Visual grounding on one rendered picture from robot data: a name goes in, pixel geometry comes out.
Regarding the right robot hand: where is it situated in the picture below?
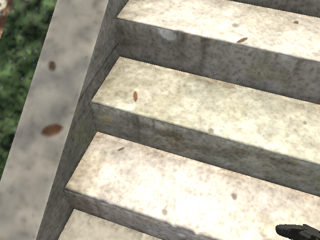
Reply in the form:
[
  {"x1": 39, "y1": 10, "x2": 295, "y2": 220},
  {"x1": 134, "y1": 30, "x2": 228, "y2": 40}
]
[{"x1": 275, "y1": 224, "x2": 320, "y2": 240}]

